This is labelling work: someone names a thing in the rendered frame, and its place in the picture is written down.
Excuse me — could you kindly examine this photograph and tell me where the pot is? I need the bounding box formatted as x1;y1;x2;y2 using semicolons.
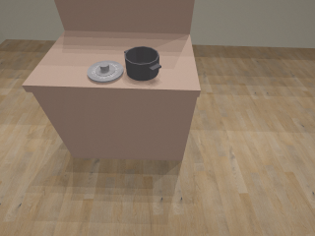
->
124;46;161;82

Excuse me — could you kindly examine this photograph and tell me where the table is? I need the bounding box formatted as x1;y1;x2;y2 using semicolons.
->
22;0;201;161

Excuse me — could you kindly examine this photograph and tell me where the lid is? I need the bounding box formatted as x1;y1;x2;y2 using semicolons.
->
87;60;124;83

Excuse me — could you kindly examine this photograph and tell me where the knob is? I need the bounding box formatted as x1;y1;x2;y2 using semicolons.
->
99;62;109;71

